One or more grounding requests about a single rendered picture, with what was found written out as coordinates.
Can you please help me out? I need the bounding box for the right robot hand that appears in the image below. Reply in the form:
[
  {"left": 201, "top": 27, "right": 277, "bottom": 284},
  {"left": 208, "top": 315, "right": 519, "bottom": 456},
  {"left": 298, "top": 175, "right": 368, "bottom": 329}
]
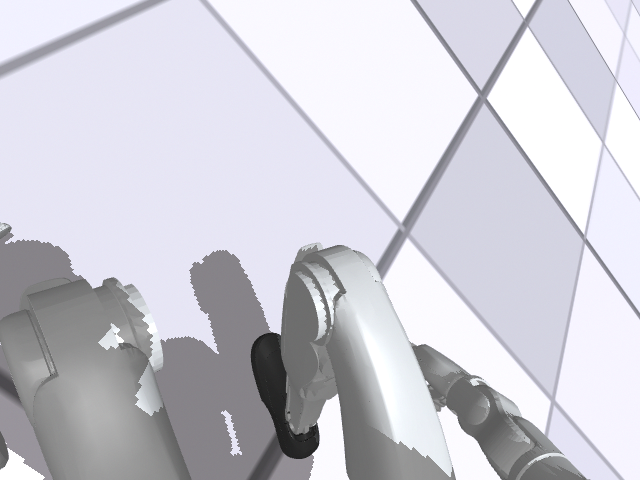
[{"left": 410, "top": 342, "right": 470, "bottom": 412}]

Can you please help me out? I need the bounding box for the right robot arm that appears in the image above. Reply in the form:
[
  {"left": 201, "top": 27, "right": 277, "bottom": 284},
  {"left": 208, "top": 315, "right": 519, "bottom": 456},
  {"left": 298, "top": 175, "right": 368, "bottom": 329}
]
[{"left": 446, "top": 375, "right": 589, "bottom": 480}]

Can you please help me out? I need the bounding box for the right robot foot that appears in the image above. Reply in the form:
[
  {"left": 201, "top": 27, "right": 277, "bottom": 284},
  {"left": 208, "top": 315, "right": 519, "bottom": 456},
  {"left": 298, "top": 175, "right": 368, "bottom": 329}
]
[{"left": 251, "top": 333, "right": 319, "bottom": 459}]

